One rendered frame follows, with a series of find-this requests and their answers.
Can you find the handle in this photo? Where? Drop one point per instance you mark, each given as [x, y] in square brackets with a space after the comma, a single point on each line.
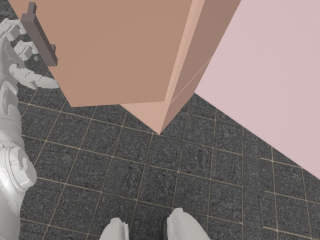
[36, 33]

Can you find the left robot upper arm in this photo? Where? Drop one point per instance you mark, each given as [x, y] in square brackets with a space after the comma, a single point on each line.
[17, 174]

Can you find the left robot hand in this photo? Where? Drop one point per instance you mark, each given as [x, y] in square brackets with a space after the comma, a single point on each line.
[9, 31]

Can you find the robot left shin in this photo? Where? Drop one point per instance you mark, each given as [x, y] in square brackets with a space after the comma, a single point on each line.
[115, 220]

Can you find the robot left thigh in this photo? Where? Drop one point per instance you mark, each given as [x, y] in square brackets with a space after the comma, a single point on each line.
[116, 231]

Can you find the left robot forearm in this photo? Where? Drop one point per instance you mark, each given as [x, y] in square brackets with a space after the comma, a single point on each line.
[10, 117]

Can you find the cupboard door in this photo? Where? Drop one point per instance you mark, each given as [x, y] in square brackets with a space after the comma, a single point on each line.
[111, 52]

